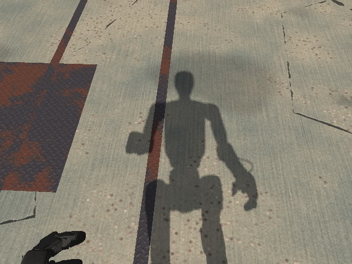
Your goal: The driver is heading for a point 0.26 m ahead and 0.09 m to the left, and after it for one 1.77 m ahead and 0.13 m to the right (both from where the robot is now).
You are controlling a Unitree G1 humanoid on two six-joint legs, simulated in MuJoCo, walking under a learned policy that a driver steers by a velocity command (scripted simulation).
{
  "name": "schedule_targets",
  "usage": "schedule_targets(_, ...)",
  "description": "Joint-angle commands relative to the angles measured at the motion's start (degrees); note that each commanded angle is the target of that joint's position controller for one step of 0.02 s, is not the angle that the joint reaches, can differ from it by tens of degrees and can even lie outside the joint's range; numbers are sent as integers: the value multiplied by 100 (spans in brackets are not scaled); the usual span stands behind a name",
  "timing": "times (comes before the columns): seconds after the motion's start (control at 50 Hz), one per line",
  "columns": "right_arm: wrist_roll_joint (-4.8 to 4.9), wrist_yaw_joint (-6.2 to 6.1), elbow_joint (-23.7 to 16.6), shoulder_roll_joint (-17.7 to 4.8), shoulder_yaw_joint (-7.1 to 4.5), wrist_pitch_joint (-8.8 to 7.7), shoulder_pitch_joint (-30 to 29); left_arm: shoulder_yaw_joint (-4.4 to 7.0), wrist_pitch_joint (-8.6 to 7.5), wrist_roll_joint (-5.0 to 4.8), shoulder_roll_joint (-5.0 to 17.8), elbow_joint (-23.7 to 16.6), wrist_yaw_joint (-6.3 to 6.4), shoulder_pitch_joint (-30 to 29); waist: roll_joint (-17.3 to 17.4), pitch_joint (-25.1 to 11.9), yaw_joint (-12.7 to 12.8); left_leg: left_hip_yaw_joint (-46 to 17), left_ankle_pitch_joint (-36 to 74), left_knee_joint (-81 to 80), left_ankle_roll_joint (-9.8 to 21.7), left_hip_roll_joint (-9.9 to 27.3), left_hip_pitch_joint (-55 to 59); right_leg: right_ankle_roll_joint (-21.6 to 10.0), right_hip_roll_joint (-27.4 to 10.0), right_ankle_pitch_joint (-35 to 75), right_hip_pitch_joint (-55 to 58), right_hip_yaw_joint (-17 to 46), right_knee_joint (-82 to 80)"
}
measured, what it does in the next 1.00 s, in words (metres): walks ahead: right foot, then left foot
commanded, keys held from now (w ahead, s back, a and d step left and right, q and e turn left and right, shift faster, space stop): w+q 0.08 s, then q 0.34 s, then e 0.58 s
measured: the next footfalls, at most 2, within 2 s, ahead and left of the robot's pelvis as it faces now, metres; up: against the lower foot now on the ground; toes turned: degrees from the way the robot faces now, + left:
right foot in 0.04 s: +0.17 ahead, -0.13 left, +0.00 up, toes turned +6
left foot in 0.50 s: +0.26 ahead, +0.15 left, +0.00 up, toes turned +17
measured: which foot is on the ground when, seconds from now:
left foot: down 0.00-0.04, up 0.06-0.48, down 0.50-0.92, up 0.94-1.00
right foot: up 0.00-0.02, down 0.04-0.50, up 0.52-0.90, down 0.92-1.00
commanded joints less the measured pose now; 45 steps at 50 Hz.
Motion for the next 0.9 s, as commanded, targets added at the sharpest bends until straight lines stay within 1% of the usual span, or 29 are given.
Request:
schedule_targets(0.02,-19,-3,-433,-491,-125,-53,-92,334,-135,-28,754,-211,-22,608,573,-333,635,-1398,215,27,609,1137,-661,-368,-34,-299,1989,-140,-502)
schedule_targets(0.04,-68,26,-517,-135,-17,-97,-141,416,-148,42,991,-110,19,1344,126,-795,947,-836,-456,1365,331,755,-1415,-731,-879,-606,3296,579,-523)
schedule_targets(0.06,52,20,-716,-13,49,-157,313,530,-90,172,1446,46,14,1961,-1496,-1334,853,53,-1672,2894,47,149,-2916,-1585,-2126,-2010,4637,2816,-1073)
schedule_targets(0.08,50,19,-702,-526,-26,-190,272,530,-83,54,1232,60,-13,2047,-1459,-1134,942,185,-1513,3866,-94,642,-3758,-1783,-2403,-3351,4653,3874,-1350)
schedule_targets(0.1,-21,13,-726,-836,-124,-149,-162,437,-61,61,902,-45,12,1767,-922,-506,1033,190,-1010,4268,-198,794,-3941,-1631,-2172,-2753,4136,3172,-1364)
schedule_targets(0.12,-92,-9,-754,-827,-157,-81,-426,379,-14,121,753,-117,17,1390,-495,-150,916,316,-612,4363,-303,932,-3745,-1472,-1896,-1406,3531,2292,-1316)
schedule_targets(0.14,-138,-22,-807,-790,-187,-33,-517,337,24,142,620,-137,11,1067,-397,-10,743,360,-405,4222,-384,1034,-3497,-1389,-1678,-36,3040,1640,-1280)
schedule_targets(0.18,-130,-14,-822,-609,-217,80,-374,289,40,142,480,-77,-22,825,-505,25,451,595,-377,3994,-505,1140,-2882,-1284,-1380,1820,2366,639,-1318)
schedule_targets(0.22,-107,-6,-888,-407,-181,175,-426,355,43,128,625,42,-42,749,-644,-31,383,791,-92,3608,-635,1123,-2730,-1380,-1302,2553,2216,77,-1434)
schedule_targets(0.24,-104,-6,-930,-356,-165,209,-518,392,68,116,720,103,-13,755,-630,-110,394,818,114,3376,-671,1150,-2700,-1409,-1345,2642,2263,-81,-1473)
schedule_targets(0.34,-109,168,-1132,-299,-108,222,-1167,459,243,-5,947,305,121,650,-545,-267,557,1041,1411,1828,-611,1229,-1998,-1315,-1329,2029,2312,-898,-1505)
schedule_targets(0.38,-105,255,-1243,-344,-126,226,-1403,491,286,-49,1044,379,125,723,-532,-241,625,1145,1385,1396,-527,1193,-1770,-1268,-1399,1835,2408,-1012,-1377)
schedule_targets(0.42,-106,310,-1363,-448,-176,256,-1524,533,317,-118,1151,420,102,770,-566,-199,635,1225,952,1078,-393,1150,-1664,-1222,-1532,1807,2597,-992,-1120)
schedule_targets(0.44,-113,323,-1414,-432,-178,255,-1569,544,332,-160,1184,457,88,847,-569,-190,654,1231,727,828,-305,1086,-1515,-1217,-1558,1874,2642,-898,-935)
schedule_targets(0.46,-119,326,-1400,-407,-187,237,-1464,539,347,-201,1198,490,74,842,-513,-208,558,1288,765,360,-194,970,-1234,-1168,-1512,1982,2683,-877,-649)
schedule_targets(0.48,-140,305,-1292,-447,-226,192,-1158,512,348,-218,1139,542,51,860,-362,-331,382,1360,1286,-355,-38,784,-547,-1029,-1302,2030,2569,-980,-136)
schedule_targets(0.5,-188,230,-1212,-772,-316,150,-817,434,311,-119,917,631,7,1169,133,-661,322,965,3036,-589,162,1063,616,-700,-939,1503,2038,-1248,675)
schedule_targets(0.52,-378,108,-1273,-1231,-332,109,-470,204,226,193,446,420,-88,1233,1424,-1354,345,-777,6230,-9,912,2730,2473,-227,-436,-1685,377,-1435,2280)
schedule_targets(0.54,-394,89,-1133,-612,-74,87,-463,88,235,117,380,589,-188,1584,1560,-2126,384,-1360,6145,-119,1830,3508,2444,-30,-349,-3817,194,-472,2942)
schedule_targets(0.56,-386,139,-1039,-293,20,88,-506,218,323,-92,812,671,-224,1322,935,-1807,264,-875,5354,-252,1660,3103,1975,35,-484,-3769,212,-243,3122)
schedule_targets(0.58,-351,162,-961,-278,36,56,-820,225,403,-161,822,641,-200,1034,771,-1365,318,-447,4693,-312,1339,2767,1738,33,-525,-3667,-19,-243,2980)
schedule_targets(0.6,-331,155,-936,-369,26,46,-1142,224,493,-117,779,709,-108,921,570,-1046,400,-204,4096,-464,1094,2584,1319,68,-577,-3398,-6,-244,2693)
schedule_targets(0.62,-319,130,-907,-434,8,39,-1442,248,596,-44,835,749,-16,946,655,-805,530,49,3768,-651,981,2466,681,150,-558,-2982,388,-265,2474)
schedule_targets(0.66,-365,47,-857,-617,-68,54,-1753,269,716,-43,798,870,74,1229,821,-607,725,494,3366,-866,936,2293,-38,247,-352,-2394,978,-508,2367)
schedule_targets(0.72,-311,-90,-736,-650,-108,116,-1739,301,793,-77,790,801,145,1119,828,-458,604,594,2396,-1046,1021,2439,-67,202,-307,-2194,848,-643,2409)
schedule_targets(0.78,-292,-183,-580,-614,-121,177,-1667,283,834,-76,678,634,133,842,837,-277,499,582,1628,-1168,1034,2628,37,69,-397,-2178,680,-670,2229)
schedule_targets(0.84,-256,-214,-490,-666,-150,226,-1711,290,830,-70,680,565,44,832,888,-277,518,709,1664,-1042,939,2714,173,-89,-352,-2127,896,-830,1760)
schedule_targets(0.88,-156,-220,-447,-752,-175,266,-1829,305,819,-68,670,615,-55,1090,892,-346,709,900,1872,-722,729,2692,191,-278,-250,-1727,1340,-1010,1018)
schedule_targets(0.9,-77,-222,-420,-758,-184,296,-1895,322,812,-46,667,706,-105,1334,824,-352,848,1087,1741,-432,515,2581,83,-431,-112,-1237,1707,-1153,356)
